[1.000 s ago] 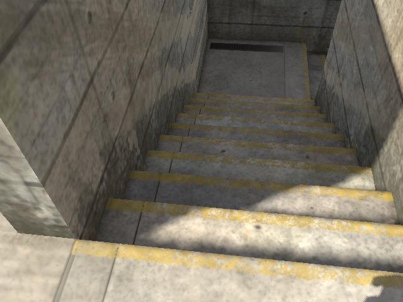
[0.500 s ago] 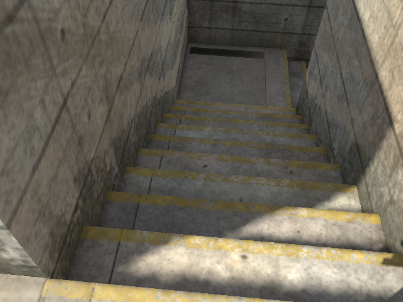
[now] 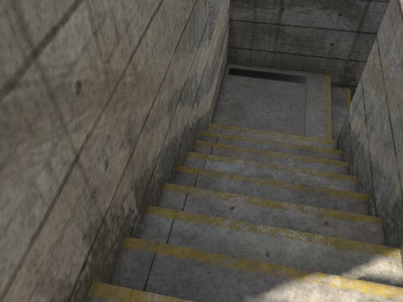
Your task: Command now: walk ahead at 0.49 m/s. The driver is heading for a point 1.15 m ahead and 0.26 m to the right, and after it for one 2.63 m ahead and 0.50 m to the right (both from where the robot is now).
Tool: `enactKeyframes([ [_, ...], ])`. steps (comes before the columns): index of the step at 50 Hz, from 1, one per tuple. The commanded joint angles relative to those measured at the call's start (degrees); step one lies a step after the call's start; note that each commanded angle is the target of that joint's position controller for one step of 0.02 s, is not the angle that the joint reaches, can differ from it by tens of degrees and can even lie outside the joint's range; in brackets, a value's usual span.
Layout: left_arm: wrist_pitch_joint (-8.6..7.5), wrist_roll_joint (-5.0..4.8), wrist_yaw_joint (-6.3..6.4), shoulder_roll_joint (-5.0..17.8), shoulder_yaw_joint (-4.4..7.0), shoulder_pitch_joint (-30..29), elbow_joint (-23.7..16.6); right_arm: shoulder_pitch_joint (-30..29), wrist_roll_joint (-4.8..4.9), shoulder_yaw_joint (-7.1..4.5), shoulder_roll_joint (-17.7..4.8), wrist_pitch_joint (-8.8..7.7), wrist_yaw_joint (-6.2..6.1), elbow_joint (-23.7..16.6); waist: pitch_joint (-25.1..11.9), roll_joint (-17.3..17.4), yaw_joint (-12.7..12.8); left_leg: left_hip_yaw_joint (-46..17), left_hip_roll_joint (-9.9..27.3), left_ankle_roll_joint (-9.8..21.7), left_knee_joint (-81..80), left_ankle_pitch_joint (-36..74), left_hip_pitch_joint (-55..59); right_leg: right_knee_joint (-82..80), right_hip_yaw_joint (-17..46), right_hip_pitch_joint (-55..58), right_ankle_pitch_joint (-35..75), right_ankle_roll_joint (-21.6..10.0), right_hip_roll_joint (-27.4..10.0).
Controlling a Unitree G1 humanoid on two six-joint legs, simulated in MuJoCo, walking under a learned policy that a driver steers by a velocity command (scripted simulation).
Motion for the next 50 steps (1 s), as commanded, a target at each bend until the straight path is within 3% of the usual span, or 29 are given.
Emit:
enactKeyframes([
  [1,-0.04,0.82,0.62,8.96,1.70,-1.12,-2.30,4.41,-0.35,-1.45,-6.06,-0.89,-0.22,-1.41,-0.50,-5.99,-3.94,-0.78,-0.36,2.76,3.86,-1.10,8.59,3.40,5.40,-3.74,39.71,-5.06,-17.58],
  [3,0.43,0.48,1.09,10.22,1.81,-0.78,-2.46,5.60,-0.25,-1.26,-5.35,-1.25,-1.06,-0.68,-0.70,-5.29,-3.48,3.94,-6.14,3.50,-5.65,-21.33,14.00,9.51,6.12,-2.24,44.63,-5.69,-16.05],
  [4,0.87,0.53,1.39,10.04,1.91,0.25,-1.71,11.40,-0.59,-1.61,-5.44,-1.71,-1.39,1.12,-1.02,-4.39,-5.90,3.91,-6.68,4.62,-10.37,-18.65,20.59,17.72,6.26,-2.91,47.33,-5.37,-15.40],
  [5,1.16,0.06,1.59,9.03,1.60,-0.73,-2.84,21.34,-1.20,-2.77,-9.13,-2.48,-1.90,3.12,-6.40,0.49,-9.90,-7.60,2.39,8.19,-14.81,-13.00,32.80,33.78,4.24,-10.47,37.61,-3.21,-12.89],
  [6,1.05,0.40,0.82,3.31,0.62,5.94,-3.83,24.66,-0.66,-3.77,-14.31,-2.58,-1.92,3.71,-10.58,11.03,-5.71,-31.95,18.23,16.63,-17.33,-5.25,46.95,53.88,2.37,-30.93,-12.42,0.01,-1.36],
  [7,1.36,1.66,1.10,8.17,2.03,4.08,-2.62,23.61,2.42,-3.62,-12.60,-2.28,-1.17,4.47,-7.86,8.10,-7.70,-38.55,19.03,21.35,-20.10,-1.25,43.27,59.42,10.62,-40.23,-18.75,0.50,0.66],
  [9,0.35,0.68,0.62,9.78,2.78,-0.55,-2.92,16.72,1.59,-2.81,-8.33,-2.28,-0.75,3.08,-1.59,0.10,-4.78,-24.82,15.90,18.36,-21.40,2.94,32.71,56.42,14.69,-38.05,-11.11,1.48,-4.65],
  [13,3.59,2.73,-0.27,5.78,2.52,-1.99,-2.21,17.42,1.56,-2.21,-7.04,-3.07,-1.88,4.91,-0.35,0.49,-2.35,-13.86,10.67,13.32,-23.67,9.99,23.97,49.47,11.37,-31.96,-4.20,4.98,-5.63],
  [15,4.30,2.05,-0.39,5.12,2.55,-3.60,-2.77,18.28,1.26,-2.21,-8.01,-3.72,-2.01,4.91,-1.22,0.45,-2.26,-9.08,8.29,12.87,-23.24,9.08,21.67,47.65,8.32,-31.62,2.94,5.69,-5.35],
  [17,4.87,2.36,-0.04,6.46,3.41,-4.78,-2.89,20.68,0.73,-2.20,-8.33,-4.42,-1.93,6.16,-0.39,1.34,-2.39,-10.25,9.47,12.25,-20.45,10.15,22.65,49.65,10.69,-35.87,10.22,4.44,-6.39],
  [20,4.76,2.63,0.60,8.41,4.85,-14.20,-6.22,23.68,2.04,-2.19,-8.22,-6.46,-2.59,8.50,2.34,4.29,-4.30,-11.80,7.97,8.38,-17.18,-0.48,30.02,39.70,14.82,-46.19,19.22,4.51,-6.82],
  [21,4.72,2.53,-0.08,8.60,4.70,-14.94,-6.84,21.09,2.51,-2.38,-8.94,-6.55,-3.33,8.42,3.43,2.52,-2.53,-9.34,6.04,7.48,-15.63,-11.02,22.38,31.41,12.74,-40.98,27.65,4.81,-7.29],
  [24,4.89,2.91,-2.26,4.86,3.52,-14.81,-5.78,20.64,2.10,-1.57,-6.49,-6.42,-4.27,8.44,2.62,1.23,-2.75,-8.58,4.72,7.49,-8.95,-24.17,10.59,27.68,8.62,-29.75,44.51,4.68,-7.38],
  [29,5.07,0.71,-2.32,4.67,2.33,-21.78,-8.83,21.78,-0.85,-2.27,-6.79,-5.28,-5.24,7.98,6.66,1.99,-6.82,-8.03,4.77,6.42,3.37,-26.44,9.47,13.70,7.19,-25.92,43.64,3.62,-8.40],
  [32,4.85,0.15,-0.89,5.99,2.88,-11.56,-5.17,23.86,-1.51,-2.12,-5.23,-3.26,-6.55,9.10,4.53,0.02,-5.89,-8.62,4.74,7.10,21.47,-14.40,17.34,3.25,6.11,-18.94,38.34,2.04,-10.89],
  [33,4.24,1.14,-0.11,7.47,3.86,2.39,-0.44,22.58,-1.06,-2.02,-6.14,-2.78,-5.52,8.89,-1.99,-2.33,0.18,-4.96,2.93,6.83,35.63,-4.48,13.34,6.65,-0.14,-3.14,38.93,1.46,-7.03],
  [34,3.64,2.41,-0.59,9.13,4.34,10.09,2.22,22.80,0.67,-2.74,-6.71,-2.25,-5.19,8.45,-3.28,-7.01,4.80,-4.18,-3.23,6.73,57.44,-9.96,9.62,-3.34,7.14,3.14,34.52,-1.70,-11.43],
  [35,2.51,3.14,-1.57,13.28,4.05,15.87,4.67,25.86,2.69,-2.42,-1.13,-2.68,-4.37,7.65,-8.28,-21.73,2.05,-3.17,-12.17,3.49,87.07,-56.78,-15.30,25.38,12.20,23.97,76.28,-3.34,-20.64],
  [36,2.49,1.19,-2.41,14.45,4.11,15.20,3.13,26.80,3.97,-1.71,-2.28,-3.35,-4.62,5.54,-13.01,-20.40,0.72,-6.57,-9.85,4.05,92.00,-53.02,-27.03,31.15,17.98,27.91,83.02,-3.02,-25.45],
  [37,2.52,0.00,-2.62,13.57,4.45,13.39,2.11,23.76,2.73,-2.06,-4.37,-3.04,-4.58,6.24,-12.38,-12.29,1.76,-7.37,-8.96,4.94,90.16,-42.37,-30.06,23.75,19.95,21.87,63.61,-5.71,-27.33],
  [38,1.90,-0.12,-1.96,13.05,4.20,9.10,0.94,20.77,1.22,-2.38,-6.23,-2.26,-4.56,5.67,-10.63,-9.32,0.15,-7.35,-6.51,4.35,81.77,-32.58,-29.62,16.11,22.93,11.90,33.76,-8.57,-28.58],
  [39,1.42,-0.42,-0.93,12.01,3.65,5.75,1.49,15.55,-0.33,-2.50,-6.78,-0.71,-4.50,4.49,-5.95,-12.14,-0.96,-7.31,-4.22,2.66,75.87,-29.75,-28.87,9.63,31.37,0.80,13.15,-12.30,-30.63],
  [40,0.46,-0.22,-0.61,7.82,1.92,2.61,1.81,11.06,-1.09,-2.62,-6.65,0.73,-4.38,4.74,0.82,-6.27,-2.13,-9.96,-3.96,1.89,72.20,-23.23,-28.30,8.45,29.94,-9.79,7.51,-11.16,-28.43],
  [41,-0.83,0.97,-1.10,7.07,1.00,-0.01,1.06,10.31,-0.85,-3.15,-6.24,1.43,-4.18,4.95,5.67,-6.12,-4.81,-12.34,-2.39,1.17,56.48,-15.68,-24.09,8.28,29.01,-19.79,6.03,-9.55,-26.60],
  [42,-1.82,0.57,-0.81,6.10,0.46,-1.18,1.60,9.63,-0.43,-3.02,-5.17,1.59,-3.53,5.82,8.43,-6.07,-6.43,-12.37,-2.29,-0.77,45.67,-10.31,-19.88,6.98,25.21,-26.54,8.08,-8.18,-23.99],
  [44,-2.40,0.29,0.06,9.02,1.28,1.09,2.80,10.30,-2.31,-2.98,-3.35,2.29,-1.75,8.10,6.59,-8.12,-6.24,-6.56,-1.49,-2.22,29.57,-1.31,-9.80,5.53,21.17,-29.99,4.64,-8.33,-19.04],
  [46,-2.08,0.60,-0.03,10.67,1.77,3.27,3.34,13.41,-2.31,-2.66,-2.20,2.78,-1.08,10.18,1.35,-12.03,-6.89,-3.47,-1.37,-1.03,29.46,3.76,-4.65,8.85,19.70,-26.24,14.36,-8.53,-18.54],
  [48,-2.51,0.00,0.06,6.58,1.43,7.70,5.33,2.35,-0.66,-3.57,-4.60,2.13,-0.59,6.97,5.79,-8.48,-3.05,-8.39,0.89,0.17,20.57,12.40,-18.64,12.85,21.96,-14.49,1.41,-8.81,-17.13],
  [50,-2.59,0.52,0.89,6.75,1.63,12.78,6.07,-6.69,-0.94,-3.75,-4.63,0.55,-0.56,4.75,6.57,-6.34,1.77,-11.64,-0.58,0.53,13.04,13.77,-28.47,15.00,26.86,-4.16,-8.76,-9.19,-18.41],
])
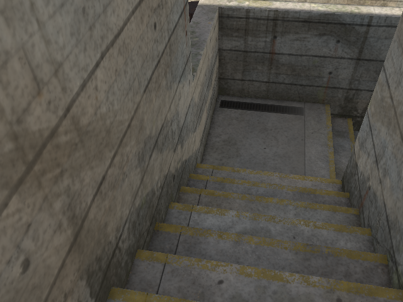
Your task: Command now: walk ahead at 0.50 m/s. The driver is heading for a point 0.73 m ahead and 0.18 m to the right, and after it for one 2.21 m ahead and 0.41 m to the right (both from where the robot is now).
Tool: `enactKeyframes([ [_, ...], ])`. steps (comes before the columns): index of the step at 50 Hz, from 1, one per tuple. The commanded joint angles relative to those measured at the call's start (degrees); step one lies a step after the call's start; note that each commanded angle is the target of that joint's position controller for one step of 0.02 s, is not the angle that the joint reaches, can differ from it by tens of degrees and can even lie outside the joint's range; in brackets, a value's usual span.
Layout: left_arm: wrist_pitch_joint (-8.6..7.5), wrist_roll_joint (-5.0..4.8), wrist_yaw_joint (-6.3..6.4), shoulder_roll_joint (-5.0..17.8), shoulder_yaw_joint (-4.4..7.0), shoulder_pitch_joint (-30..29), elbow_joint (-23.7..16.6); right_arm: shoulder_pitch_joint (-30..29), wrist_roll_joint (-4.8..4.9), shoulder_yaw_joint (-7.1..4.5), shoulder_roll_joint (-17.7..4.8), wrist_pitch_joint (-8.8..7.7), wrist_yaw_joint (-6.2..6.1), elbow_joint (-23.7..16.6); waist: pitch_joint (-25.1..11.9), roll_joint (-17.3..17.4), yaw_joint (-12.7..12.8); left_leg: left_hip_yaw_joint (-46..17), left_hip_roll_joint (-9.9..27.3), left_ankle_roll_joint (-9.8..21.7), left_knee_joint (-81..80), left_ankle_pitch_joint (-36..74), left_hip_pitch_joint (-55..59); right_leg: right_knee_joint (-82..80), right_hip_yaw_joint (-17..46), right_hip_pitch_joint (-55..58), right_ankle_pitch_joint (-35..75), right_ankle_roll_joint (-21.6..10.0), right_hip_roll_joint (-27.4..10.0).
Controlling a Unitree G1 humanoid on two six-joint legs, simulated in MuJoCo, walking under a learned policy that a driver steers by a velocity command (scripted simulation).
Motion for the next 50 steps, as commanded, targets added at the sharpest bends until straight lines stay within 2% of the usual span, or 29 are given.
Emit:
enactKeyframes([
  [1,-1.10,0.74,1.49,8.72,2.26,6.57,-0.99,-11.76,0.22,-1.19,-4.56,-2.33,-0.10,-4.89,8.72,-5.76,3.95,-6.26,0.04,0.22,-9.49,6.19,-19.96,-10.74,25.54,11.91,6.75,-9.92,-15.85],
  [2,-0.83,1.13,1.79,7.59,1.74,1.11,-2.34,-11.93,0.38,-0.52,-3.19,-3.19,0.68,-5.54,8.67,-1.42,1.97,-1.90,0.11,-0.27,-20.34,17.50,-8.52,-7.83,19.02,1.79,2.92,-8.75,-12.88],
  [4,-0.75,0.83,1.02,7.03,1.06,-3.50,-3.41,-11.15,1.09,-0.19,-1.48,-3.66,2.32,-4.87,7.15,-1.93,1.53,4.11,-0.69,-0.12,-22.97,25.60,11.75,-7.24,14.88,-12.59,-1.86,-7.35,-10.33],
  [6,-0.35,0.80,0.45,7.49,1.17,-3.72,-2.81,-11.56,1.63,0.01,-1.34,-3.21,2.95,-5.19,8.84,-4.16,3.21,4.78,-0.68,-0.13,-25.50,22.74,16.21,-3.62,14.15,-13.47,0.72,-6.99,-10.49],
  [10,0.84,2.30,2.20,7.99,1.68,2.62,-0.30,-12.35,2.93,-0.09,-4.78,-3.48,0.59,-5.74,13.24,-6.47,8.38,3.20,3.72,-0.85,-42.91,13.10,17.67,6.06,15.71,-0.05,19.04,-6.94,-10.68],
  [11,1.79,2.41,2.84,8.05,1.73,3.26,0.08,-4.78,2.92,-0.44,-5.48,-3.89,-0.56,-3.30,9.79,-5.49,6.18,2.71,4.87,-0.48,-47.15,13.43,22.81,14.92,14.73,3.75,27.45,-6.95,-8.95],
  [12,2.78,2.38,3.51,8.25,1.69,1.29,0.38,8.07,2.25,-1.25,-6.45,-4.48,-1.33,1.01,4.62,-2.74,-0.09,4.48,5.52,0.17,-52.67,20.91,34.64,30.93,12.68,1.82,30.45,-6.45,-6.98],
  [13,2.75,1.30,2.75,7.40,1.72,2.22,1.15,19.13,0.61,-2.35,-9.05,-4.16,-1.16,4.31,-2.36,1.08,-5.06,7.92,4.90,-1.20,-49.44,20.31,50.46,46.34,8.77,-6.61,19.73,-4.89,-1.63],
  [14,2.47,-1.64,2.39,2.61,1.54,9.93,2.07,24.81,-1.01,-2.34,-12.59,-4.64,0.13,5.95,-8.46,12.69,-3.32,0.89,14.81,3.33,-27.04,58.04,72.48,71.31,6.24,-29.18,-28.37,-1.14,5.59],
  [15,2.28,-3.88,3.73,3.12,0.75,10.55,-0.29,25.00,-0.22,-2.28,-13.13,-4.32,1.49,5.47,-14.79,11.73,-4.03,-4.94,23.60,8.00,-17.55,65.35,80.26,78.42,7.22,-41.68,-30.74,-0.69,2.86],
  [16,2.21,-3.75,4.00,4.77,0.66,6.21,-1.19,22.43,1.37,-1.52,-10.36,-3.85,1.70,3.09,-14.46,7.18,-5.55,-5.35,24.41,9.65,-23.18,44.53,74.23,70.66,8.45,-44.82,-23.99,-0.39,-0.03],
  [17,3.15,-1.85,4.18,4.25,0.38,-4.19,-4.65,16.69,1.20,-1.89,-11.28,-4.31,0.43,1.31,-11.17,8.14,-6.14,-9.59,27.15,15.73,-30.97,20.33,64.28,71.84,6.32,-48.28,-16.95,0.19,-1.26],
  [19,4.94,3.59,3.24,7.56,1.61,-12.68,-7.96,10.74,2.11,-0.21,-7.79,-5.80,-1.51,-1.04,-2.67,-0.18,-3.20,-7.29,24.41,16.42,-37.23,7.52,40.74,61.09,6.82,-39.31,1.63,2.50,-2.62],
  [21,6.67,2.38,2.79,4.99,2.09,-10.75,-7.05,8.45,1.95,0.85,-6.35,-6.69,-2.30,-0.84,4.43,1.89,1.14,3.12,18.59,11.81,-35.42,22.21,23.56,43.38,7.09,-29.26,15.80,3.89,-2.21],
  [22,7.40,2.38,2.17,3.72,2.15,-10.80,-7.39,7.23,2.92,1.30,-5.93,-7.29,-2.48,-1.07,4.79,2.64,2.59,5.22,17.15,10.34,-34.56,23.96,18.66,34.64,6.76,-25.18,23.20,4.92,-1.61],
  [25,9.00,1.97,2.28,0.60,1.64,-8.18,-6.85,10.88,3.18,1.32,-8.29,-6.51,-3.08,-0.77,-2.85,8.10,3.51,6.99,18.11,10.82,-29.21,37.13,24.63,33.96,2.63,-23.07,29.05,4.24,-0.31],
  [27,9.45,1.87,2.79,2.48,2.36,-14.02,-9.69,12.17,3.92,1.47,-7.83,-6.35,-3.10,-1.85,-2.99,6.92,2.14,4.10,20.73,11.00,-27.80,30.12,27.20,39.35,5.57,-27.18,30.46,3.10,-0.06],
  [33,10.36,2.07,2.96,3.32,3.31,-28.25,-16.39,15.95,1.88,0.10,-10.19,-3.12,-4.01,-4.96,3.86,7.02,-3.60,4.02,23.05,9.95,-22.83,14.85,31.37,39.36,3.23,-34.17,21.46,2.51,-0.51],
  [34,10.85,0.39,2.34,3.74,3.39,-29.47,-17.39,14.39,1.24,-0.15,-10.81,-2.69,-3.51,-6.19,3.76,7.29,-3.26,5.59,22.61,8.89,-22.44,10.90,30.58,36.39,1.08,-32.58,21.19,1.73,-1.44],
  [35,10.10,-1.68,0.92,2.13,2.37,-33.52,-18.63,12.82,0.59,0.38,-8.37,-0.88,-3.21,-6.58,8.72,5.14,-4.87,10.63,18.79,5.37,-25.88,8.47,28.84,14.38,0.20,-30.35,7.43,2.86,-3.48],
  [36,10.13,-0.14,1.00,3.00,2.75,-27.09,-16.90,10.45,-0.20,-0.85,-12.76,-1.25,-2.83,-7.80,2.22,12.66,-2.78,12.38,18.34,4.18,-18.20,10.16,25.59,23.51,-4.81,-17.76,18.28,2.44,-1.18],
  [38,9.38,-0.42,0.93,5.95,3.82,-16.00,-14.31,5.12,1.66,-0.75,-12.86,-1.59,-1.98,-10.12,-3.14,8.35,3.87,17.12,15.14,2.81,-2.95,20.91,17.25,13.77,-6.27,1.21,16.92,0.52,2.21],
  [39,7.96,-0.08,0.27,7.52,3.95,-9.21,-12.41,0.44,3.14,-1.53,-12.88,-1.30,-1.80,-11.84,-2.88,-0.64,8.52,13.91,12.30,1.52,11.84,-2.63,8.26,-5.01,5.60,11.21,23.43,-2.09,-1.55],
  [40,7.51,-2.84,0.54,14.17,4.92,-11.74,-11.73,5.82,1.90,0.62,-5.30,-0.85,-1.56,-14.95,-2.61,-18.92,1.18,10.26,1.66,-2.14,27.14,-44.62,-7.67,1.55,29.15,14.89,87.34,-9.07,-13.17],
  [41,7.06,-4.64,0.11,14.76,4.56,-11.11,-13.13,6.82,0.47,1.62,-4.00,0.01,-2.18,-15.55,-8.79,-10.93,0.92,1.57,2.91,-3.38,27.91,-44.54,-7.17,-2.90,34.28,15.82,93.69,-14.34,-19.97],
  [42,7.57,-3.62,0.33,14.54,4.40,-13.88,-14.39,4.85,0.89,1.58,-4.78,0.50,-2.66,-16.52,-8.69,-7.41,0.38,0.38,2.38,-4.15,26.61,-42.07,-6.73,-6.73,35.56,11.49,79.45,-16.46,-20.14],
  [44,8.91,-1.10,1.74,12.34,3.28,-23.86,-16.24,3.37,0.52,1.04,-5.99,0.95,-3.58,-16.33,-1.44,-9.67,-3.91,0.39,2.12,-5.05,20.37,-37.07,-5.37,-8.45,32.99,-1.58,59.94,-15.53,-16.14],
  [46,8.94,0.88,1.72,10.50,2.66,-26.45,-17.58,8.28,0.34,0.02,-7.48,2.14,-3.78,-12.51,-2.72,-9.12,-5.92,3.27,0.60,-4.56,20.47,-26.36,5.50,-8.94,26.66,-12.16,41.41,-13.29,-11.47],
  [50,8.16,-0.18,0.89,11.26,3.59,-19.22,-17.29,2.78,0.00,-0.58,-7.02,1.27,-1.95,-13.54,-1.16,-6.94,-3.30,2.91,-0.28,-2.64,15.83,-25.75,4.34,-14.98,33.15,-11.54,5.44,-13.44,-9.39],
])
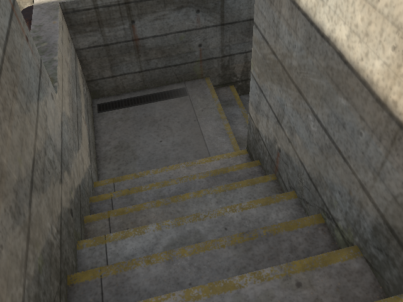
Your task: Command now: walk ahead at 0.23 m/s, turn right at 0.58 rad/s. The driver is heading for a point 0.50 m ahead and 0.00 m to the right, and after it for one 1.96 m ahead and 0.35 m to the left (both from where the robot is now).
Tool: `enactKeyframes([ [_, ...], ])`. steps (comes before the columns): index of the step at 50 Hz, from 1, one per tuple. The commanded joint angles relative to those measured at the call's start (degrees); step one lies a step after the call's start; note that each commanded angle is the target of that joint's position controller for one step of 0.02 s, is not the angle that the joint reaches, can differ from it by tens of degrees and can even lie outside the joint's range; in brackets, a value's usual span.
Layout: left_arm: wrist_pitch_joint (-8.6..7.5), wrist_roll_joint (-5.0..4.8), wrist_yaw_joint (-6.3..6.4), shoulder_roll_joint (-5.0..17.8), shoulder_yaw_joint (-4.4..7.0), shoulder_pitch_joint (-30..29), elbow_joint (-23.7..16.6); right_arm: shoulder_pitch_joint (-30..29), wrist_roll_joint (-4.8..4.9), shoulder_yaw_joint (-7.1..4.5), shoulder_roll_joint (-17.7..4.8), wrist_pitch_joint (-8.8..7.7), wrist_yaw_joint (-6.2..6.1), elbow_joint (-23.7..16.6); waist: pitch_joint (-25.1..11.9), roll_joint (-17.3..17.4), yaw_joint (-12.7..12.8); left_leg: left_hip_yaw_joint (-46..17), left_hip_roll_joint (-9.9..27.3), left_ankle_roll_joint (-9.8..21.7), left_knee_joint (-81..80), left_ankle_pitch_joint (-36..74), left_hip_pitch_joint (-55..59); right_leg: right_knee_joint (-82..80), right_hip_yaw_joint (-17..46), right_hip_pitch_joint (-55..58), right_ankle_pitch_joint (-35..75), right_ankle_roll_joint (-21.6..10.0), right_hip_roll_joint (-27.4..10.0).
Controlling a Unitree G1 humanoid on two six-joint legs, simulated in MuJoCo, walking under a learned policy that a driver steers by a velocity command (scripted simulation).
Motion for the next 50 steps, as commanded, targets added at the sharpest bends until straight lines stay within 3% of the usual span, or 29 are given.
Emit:
enactKeyframes([
  [1,-1.30,0.19,-0.04,10.14,2.86,0.56,-4.78,2.02,-0.20,-2.23,-5.86,-0.66,0.76,-2.04,-1.75,-8.27,-0.89,0.06,-0.54,1.02,-1.85,1.46,-1.48,-24.36,27.97,2.23,-1.75,-13.33,-12.72],
  [9,-3.35,0.53,-0.16,9.15,2.60,4.51,-5.46,4.24,0.22,-1.91,-4.90,-2.88,1.86,-0.65,-2.81,-9.55,0.37,-0.04,-1.91,0.68,-9.91,-5.01,7.10,-20.70,29.65,4.74,10.57,-15.47,-11.83],
  [11,-3.58,0.59,-0.13,9.23,2.42,1.84,-6.25,9.29,0.01,-1.65,-4.82,-3.14,2.00,1.32,-3.87,-10.30,-1.74,1.96,-2.25,1.02,-12.89,-5.62,14.92,-17.26,27.28,0.47,16.44,-13.72,-10.86],
  [12,-3.00,0.73,0.24,9.31,2.28,0.61,-6.52,9.65,1.51,-1.19,-3.95,-3.15,1.91,0.75,-1.95,-10.07,-2.88,6.39,-4.88,0.13,-24.64,-17.21,20.54,-17.84,21.80,-3.90,15.66,-11.74,-7.58],
  [13,-2.50,0.53,0.64,9.34,2.43,-2.65,-6.58,16.64,2.30,-0.91,-2.70,-3.17,1.60,2.83,-0.40,-9.84,-7.04,9.32,-6.09,-0.55,-33.23,-10.20,31.66,-13.33,19.43,-9.80,18.36,-9.80,-4.52],
  [14,-1.84,-0.04,1.17,7.89,2.39,-6.33,-6.96,25.20,1.61,-1.01,-2.33,-3.16,1.16,5.49,1.63,-5.14,-12.01,8.23,-6.11,-0.05,-44.80,-5.38,40.17,-1.45,16.89,-15.60,21.08,-7.69,0.25],
  [15,-2.45,-0.24,1.50,2.30,1.43,-6.40,-6.77,27.98,0.99,-1.11,-4.41,-4.07,1.32,7.04,4.47,8.89,-11.85,-10.53,2.18,2.32,-46.98,-7.26,44.26,20.84,12.42,-29.20,1.82,-5.37,8.17],
  [16,-3.41,-1.32,1.46,4.66,1.43,-5.89,-11.17,27.83,1.06,-2.52,-12.58,-5.04,1.96,6.26,6.90,16.87,-5.37,-34.98,17.00,3.47,-52.76,19.88,43.53,19.51,9.35,-39.95,-8.17,-3.87,8.39],
  [17,-4.15,0.24,1.31,8.91,2.34,-7.11,-9.08,26.65,0.77,-3.67,-13.02,-5.76,1.87,7.06,6.47,9.44,-4.57,-40.22,19.33,6.63,-54.47,9.62,42.66,21.62,13.40,-41.87,-4.53,-3.96,2.62],
  [19,-4.49,-0.05,0.55,9.40,2.75,-8.45,-6.00,18.96,-0.95,-2.80,-9.79,-6.33,1.83,6.00,10.33,3.08,-1.41,-31.29,15.49,9.16,-55.83,-2.01,31.84,18.86,11.09,-34.81,5.46,-2.27,-0.06],
  [21,-3.40,-0.05,-0.94,7.54,2.20,-7.27,-3.47,17.51,-0.25,-2.10,-7.46,-6.58,2.18,6.65,9.64,4.78,0.76,-20.90,11.08,9.68,-53.46,8.47,24.55,20.69,6.59,-26.61,13.88,-1.28,0.07],
  [22,-3.35,0.64,-1.72,6.49,2.01,-7.83,-2.01,18.90,0.65,-1.55,-4.27,-7.10,1.94,8.46,9.50,1.98,1.16,-17.25,8.65,9.18,-48.94,5.81,25.90,19.34,10.72,-27.63,22.89,-0.67,-1.64],
  [23,-3.19,0.25,-2.36,6.31,2.26,-9.30,-1.73,18.55,0.53,-1.49,-4.63,-7.63,1.89,8.06,8.43,1.41,1.51,-13.29,7.24,8.84,-47.09,0.69,26.01,15.62,9.15,-28.12,29.21,-0.35,-0.97],
  [29,-4.56,1.92,-4.52,1.97,0.09,-22.55,-2.81,22.70,1.56,-0.36,-2.86,-9.00,2.10,10.62,7.95,0.79,-3.77,-8.80,4.67,10.70,-46.15,-5.59,15.98,-5.04,-3.42,-10.12,55.56,-0.67,-5.32],
  [31,-4.79,1.26,-4.14,3.08,0.05,-26.43,-3.69,25.26,1.06,0.01,-2.64,-9.09,1.95,11.74,10.00,1.66,-7.15,-9.50,4.45,11.24,-42.37,-1.76,23.56,-10.89,-4.45,-14.48,51.41,-0.15,-6.45],
  [34,-6.35,-0.65,-2.90,0.39,-1.28,-27.67,-4.70,29.29,0.65,0.84,0.18,-8.02,1.16,14.78,11.44,0.82,-11.01,-5.00,2.60,9.47,-36.92,8.26,24.35,-23.60,-8.99,-4.46,49.89,2.20,-5.47],
  [37,-6.49,-0.57,-0.44,2.75,-0.39,-14.74,0.43,29.98,-1.40,0.10,-3.13,-5.88,-0.50,17.49,8.05,-0.20,-7.15,-3.86,1.90,9.60,-17.28,27.34,32.38,-32.79,-6.89,3.98,42.69,0.12,-5.62],
  [39,-6.59,1.33,0.29,5.98,1.46,7.77,7.84,25.25,1.13,-1.61,-6.82,-5.98,-0.35,17.09,-0.62,-3.94,4.75,-0.20,-1.03,9.71,9.23,21.52,19.26,-38.90,-5.40,31.84,52.92,-1.16,-8.74],
  [40,-6.08,2.05,-0.14,10.37,2.72,14.78,10.79,23.92,1.54,-2.29,-5.18,-6.22,0.57,15.51,-3.83,-10.69,5.73,2.48,-8.63,8.19,32.01,-25.61,0.48,-29.05,1.17,47.80,70.67,-4.08,-16.73],
  [41,-6.50,2.15,-1.51,12.62,2.56,16.05,10.30,32.41,4.66,-1.31,-1.85,-6.79,0.19,14.07,-12.37,-11.20,0.78,-5.49,-5.30,6.98,30.57,-30.58,-12.83,-10.00,7.42,62.86,82.37,-5.15,-26.52],
  [42,-5.76,1.28,-2.16,10.36,2.65,14.33,9.64,33.26,4.26,-0.95,-2.65,-7.24,0.00,14.77,-14.40,-9.32,1.68,-5.98,-2.05,7.57,27.73,-27.38,-16.83,-12.64,9.28,60.71,69.80,-8.02,-28.31],
  [43,-6.13,0.54,-1.47,10.28,2.98,9.39,8.70,27.12,3.36,-0.72,-3.15,-6.96,0.28,12.58,-11.52,-10.65,1.17,-5.13,-0.08,6.47,19.02,-17.13,-20.61,-20.03,12.60,51.57,38.83,-14.32,-29.24],
  [44,-6.63,0.04,-0.55,5.08,1.79,2.64,7.26,19.29,0.55,-1.83,-6.43,-6.82,0.50,12.70,-6.45,-3.61,0.66,-5.75,1.12,5.43,10.55,-6.19,-14.03,-27.20,11.77,35.97,26.38,-11.91,-25.19],
  [45,-7.71,-0.03,0.24,4.15,0.87,0.00,6.85,17.50,-0.43,-1.57,-3.99,-5.69,0.59,11.46,-0.95,-7.08,-1.92,-7.17,1.41,2.30,-2.91,1.79,-4.64,-29.52,11.38,19.11,39.38,-14.04,-27.45],
  [46,-8.05,-0.09,0.42,3.86,0.69,1.97,8.72,17.72,-1.33,-1.75,-3.33,-4.59,0.49,12.53,1.82,-4.61,-2.72,-6.28,1.53,1.02,-8.66,2.53,3.09,-28.55,8.49,10.40,51.48,-13.53,-25.00],
  [47,-8.54,-0.23,0.57,5.22,0.94,4.00,9.59,18.76,-1.51,-1.14,-1.34,-3.47,0.68,13.05,1.44,-4.47,-3.16,-4.24,0.94,0.39,-10.51,4.03,7.88,-27.15,5.76,7.04,60.47,-12.95,-24.12],
  [48,-8.67,1.12,0.28,6.94,1.45,2.64,8.76,23.78,-1.28,-0.66,0.01,-3.22,1.12,15.28,-2.01,-3.42,-5.52,-0.90,-0.01,0.73,-10.06,9.60,11.86,-24.35,2.29,4.92,60.60,-11.86,-21.97],
  [49,-9.06,0.69,0.14,6.89,1.47,2.00,7.43,24.47,-1.31,-0.70,-0.20,-2.82,1.36,15.70,-3.06,-6.28,-6.46,-0.15,-0.78,1.54,-6.59,14.41,11.72,-21.26,2.51,5.01,65.57,-11.66,-23.24],
  [50,-9.85,-0.69,0.17,5.76,1.77,3.50,8.93,17.97,-1.30,-1.51,-1.97,-3.52,1.84,12.96,-2.98,-5.05,-4.05,-4.07,0.51,2.88,-12.36,26.14,3.54,-19.53,1.79,10.54,55.34,-9.95,-21.15],
])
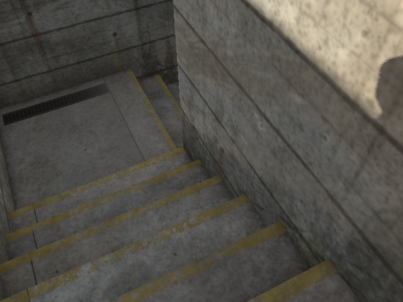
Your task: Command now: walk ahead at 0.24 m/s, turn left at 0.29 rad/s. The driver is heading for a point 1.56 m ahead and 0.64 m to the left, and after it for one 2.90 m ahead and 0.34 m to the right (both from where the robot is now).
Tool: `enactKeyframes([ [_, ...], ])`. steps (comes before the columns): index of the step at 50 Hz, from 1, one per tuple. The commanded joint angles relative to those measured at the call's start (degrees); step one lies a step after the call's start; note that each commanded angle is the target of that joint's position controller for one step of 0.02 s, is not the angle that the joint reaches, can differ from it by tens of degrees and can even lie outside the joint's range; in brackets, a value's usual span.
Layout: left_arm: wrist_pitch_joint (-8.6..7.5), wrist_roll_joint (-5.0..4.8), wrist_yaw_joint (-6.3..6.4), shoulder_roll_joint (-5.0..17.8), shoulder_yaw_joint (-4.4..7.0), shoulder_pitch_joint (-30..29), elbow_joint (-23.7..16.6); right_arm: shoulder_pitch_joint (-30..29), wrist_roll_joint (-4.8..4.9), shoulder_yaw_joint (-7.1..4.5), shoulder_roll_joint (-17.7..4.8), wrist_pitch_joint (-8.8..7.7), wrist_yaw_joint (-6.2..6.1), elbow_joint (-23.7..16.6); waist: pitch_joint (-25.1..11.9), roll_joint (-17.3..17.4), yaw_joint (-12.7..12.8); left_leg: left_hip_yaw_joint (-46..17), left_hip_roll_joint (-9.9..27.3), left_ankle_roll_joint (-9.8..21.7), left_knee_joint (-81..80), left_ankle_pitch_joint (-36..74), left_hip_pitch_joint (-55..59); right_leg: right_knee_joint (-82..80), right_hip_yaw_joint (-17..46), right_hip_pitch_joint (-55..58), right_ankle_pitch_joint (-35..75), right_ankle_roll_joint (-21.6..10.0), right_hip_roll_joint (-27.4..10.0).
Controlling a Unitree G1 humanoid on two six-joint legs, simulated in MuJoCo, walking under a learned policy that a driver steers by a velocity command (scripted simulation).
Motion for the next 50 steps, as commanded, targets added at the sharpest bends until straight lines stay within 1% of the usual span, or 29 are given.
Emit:
enactKeyframes([
  [1,-2.34,-0.97,0.42,6.51,1.56,1.82,-2.68,3.30,-0.32,-1.51,-4.57,0.08,0.72,-2.15,-6.74,-5.92,0.44,-1.11,0.49,1.72,-4.49,19.78,-1.86,-3.21,12.63,3.31,44.78,-7.94,-19.20],
  [2,-1.88,-0.81,0.82,5.94,1.23,1.12,-2.61,0.79,0.75,-1.73,-4.31,-0.17,1.15,-3.46,-3.94,-4.51,0.00,-0.84,0.51,1.93,-12.08,27.85,-0.06,-2.72,8.92,-1.40,36.64,-6.22,-16.54],
  [4,-1.63,-1.04,1.68,4.45,0.29,-0.97,-2.69,-3.03,0.30,-1.56,-3.73,-0.39,2.09,-5.33,-3.58,-6.62,-0.33,0.36,-0.17,1.99,-17.79,39.63,5.81,1.10,6.60,-6.36,23.74,-3.15,-15.12],
  [5,-1.23,-1.19,2.13,4.53,0.01,-0.72,-2.70,-4.94,0.27,-1.40,-3.51,-0.11,1.96,-6.20,-3.48,-5.79,0.16,0.41,-0.76,1.64,-19.58,41.46,7.69,2.93,6.76,-7.44,15.79,-2.20,-14.90],
  [8,-0.32,-0.14,2.98,5.59,-0.64,2.84,-2.65,-11.99,-0.09,-0.85,-3.15,0.57,2.02,-9.32,2.02,-5.01,4.05,3.30,-1.09,0.20,-29.43,37.86,8.03,8.59,5.88,-7.96,10.02,-1.44,-15.33],
  [10,1.00,0.75,3.93,6.60,-0.48,4.44,-2.61,-14.79,1.24,-0.19,-2.40,-0.13,2.92,-10.75,3.78,-4.35,5.80,3.47,0.47,0.13,-36.21,37.50,8.99,13.43,7.25,-6.97,7.15,-1.62,-16.94],
  [12,2.31,0.85,4.65,8.33,0.12,6.49,-2.64,-14.38,2.46,0.23,-2.62,-0.45,3.30,-10.38,4.27,-4.54,7.16,5.33,1.25,0.58,-43.31,31.49,9.21,19.48,8.81,-2.79,10.08,-3.03,-18.22],
  [13,2.93,1.28,5.12,8.63,0.27,6.67,-2.36,-10.62,3.05,-0.26,-3.72,-0.78,3.47,-8.87,3.82,-2.58,5.66,5.38,2.14,1.93,-46.52,31.34,14.14,26.14,8.46,-3.75,11.05,-3.26,-18.57],
  [14,3.42,1.18,5.08,8.69,0.17,6.01,-2.75,-4.20,2.86,-0.59,-4.15,-1.12,3.52,-6.31,1.09,-0.60,2.63,7.33,0.91,2.90,-50.54,31.43,21.89,34.39,6.23,-4.28,11.86,-3.27,-16.99],
  [15,3.58,1.49,4.65,8.96,0.21,5.13,-3.15,7.68,2.73,-1.65,-6.24,-1.13,3.42,-1.54,-5.89,1.50,-2.44,6.97,0.31,4.67,-50.72,31.54,38.12,49.28,3.43,-9.64,7.67,-2.68,-14.20],
  [16,3.41,0.23,3.71,4.90,-0.01,8.05,-4.52,9.10,2.31,-3.03,-11.93,-0.60,3.24,-0.28,-9.92,16.77,-0.13,4.37,5.89,6.95,-34.59,66.30,52.56,75.80,-4.95,-26.09,-28.88,0.95,-3.45],
  [17,3.75,-1.27,3.36,4.06,-0.62,7.42,-8.74,9.89,4.33,-3.22,-14.36,-0.03,3.53,-3.37,-18.61,16.04,-0.56,-9.00,14.28,12.97,-23.83,78.79,64.86,91.59,-0.70,-43.85,-36.19,2.44,-2.95],
  [18,3.77,-0.37,3.25,6.11,-0.54,1.08,-11.82,9.98,6.35,-4.08,-16.03,0.92,2.51,-4.96,-24.08,9.91,-3.54,-17.68,19.20,17.30,-30.94,63.32,65.75,96.12,1.83,-50.80,-32.82,3.07,-3.19],
  [19,3.71,0.90,3.75,5.89,-0.85,-3.10,-14.33,6.00,5.80,-4.46,-17.22,1.67,0.62,-6.45,-24.71,7.36,-3.98,-26.33,23.86,22.52,-41.83,32.48,61.84,95.93,4.19,-56.61,-25.06,4.59,-2.65],
  [20,4.52,2.43,4.41,5.88,-0.97,-8.46,-14.77,1.51,4.09,-3.32,-13.79,2.53,-0.58,-7.48,-15.97,3.02,-2.84,-25.33,21.92,22.49,-46.02,14.81,48.68,93.69,6.82,-56.88,-16.86,5.34,-4.97],
  [21,5.77,2.18,4.59,6.44,-0.98,-10.56,-15.54,-3.19,2.91,-1.45,-10.62,2.86,-1.07,-9.11,-10.57,0.45,-0.20,-22.72,18.76,20.60,-46.53,4.97,35.86,85.63,8.64,-52.46,-8.38,5.90,-6.29],
  [23,8.80,2.69,4.87,3.85,-1.39,-10.94,-15.76,-5.09,1.76,0.13,-8.65,2.47,-0.21,-10.28,-6.81,0.58,1.93,-19.84,12.62,17.15,-45.59,4.95,19.62,87.28,6.83,-46.47,-4.73,6.10,-3.28],
  [24,9.12,1.97,4.51,3.76,-1.20,-10.33,-16.71,-6.07,2.18,1.35,-7.57,1.61,-0.42,-10.06,-6.22,-1.97,4.31,-15.56,7.26,14.07,-42.83,2.11,15.22,81.81,8.72,-46.08,3.48,7.37,-3.29],
  [27,9.38,2.23,4.92,1.61,-1.81,-12.94,-19.64,-4.56,2.21,1.75,-9.39,0.07,-0.86,-10.85,-8.67,-0.28,3.49,-18.53,5.28,10.81,-38.96,11.09,15.52,86.57,8.18,-50.63,4.21,10.09,-0.65],
  [28,9.51,1.72,4.86,0.61,-2.44,-16.24,-21.75,-4.41,2.76,2.76,-7.93,-0.06,-1.44,-11.25,-8.38,0.10,2.82,-19.35,4.74,10.66,-38.57,6.13,15.77,83.02,8.64,-52.74,5.72,11.68,-0.10],
  [30,10.54,1.86,4.49,-0.58,-3.20,-20.99,-24.79,-1.91,2.21,3.47,-7.42,0.35,-2.03,-12.04,-7.78,1.64,0.20,-23.47,3.52,9.83,-39.17,1.30,18.02,84.27,7.44,-58.07,4.22,13.06,1.91],
  [35,11.24,1.88,3.74,0.20,-3.08,-24.37,-28.39,0.33,1.74,3.08,-8.02,0.72,-2.88,-15.47,-9.82,3.75,-1.87,-29.01,2.89,8.05,-41.04,-5.05,27.48,85.28,8.72,-61.71,-0.20,14.72,3.88],
  [41,11.65,1.19,2.10,0.48,-3.06,-28.11,-32.14,0.89,1.94,2.13,-7.99,1.38,-3.82,-18.93,-9.20,4.17,-3.53,-31.10,2.43,10.60,-44.25,-16.10,30.56,90.60,7.79,-59.93,-2.94,15.17,5.25],
  [42,11.38,1.82,2.22,1.87,-2.46,-25.88,-31.99,0.44,2.13,1.68,-8.40,1.22,-3.70,-19.35,-10.37,3.11,-2.90,-30.21,1.47,9.52,-44.44,-14.97,30.10,90.64,7.34,-56.79,-2.27,14.44,5.22],
  [45,10.96,1.27,2.49,3.56,-1.88,-23.89,-32.03,-3.03,2.58,1.14,-9.26,0.84,-3.16,-20.61,-12.01,4.33,-1.60,-29.18,2.44,12.82,-45.34,-9.76,28.56,97.40,7.13,-49.23,-4.16,13.41,4.92],
  [47,11.26,1.03,2.15,4.56,-1.79,-24.44,-33.55,-3.13,3.09,0.63,-9.69,0.85,-3.04,-20.79,-11.46,4.87,-2.23,-29.13,2.61,14.55,-47.99,-9.98,27.80,99.37,6.69,-45.01,-6.62,12.93,4.83],
  [48,11.35,0.49,1.66,4.50,-1.73,-24.43,-33.68,-1.97,2.80,0.91,-9.11,1.34,-2.59,-21.14,-10.63,3.20,-3.38,-29.38,3.07,15.93,-51.89,-10.25,27.85,96.99,3.51,-44.16,-10.80,11.79,5.38],
  [49,11.06,-0.11,0.98,2.63,-2.07,-23.15,-34.35,-0.25,2.77,-0.18,-11.48,1.66,-2.86,-19.87,-11.23,5.01,-3.49,-30.56,5.69,17.38,-58.07,-10.99,28.00,96.43,4.04,-38.55,-19.71,9.51,4.53],
  [50,10.87,-0.04,0.43,3.95,-1.86,-22.01,-35.17,-1.00,2.87,-1.01,-12.88,1.84,-3.20,-19.98,-10.85,5.55,-2.67,-29.49,6.20,16.78,-59.46,-10.95,28.39,92.05,4.95,-35.42,-22.27,8.15,3.30],
])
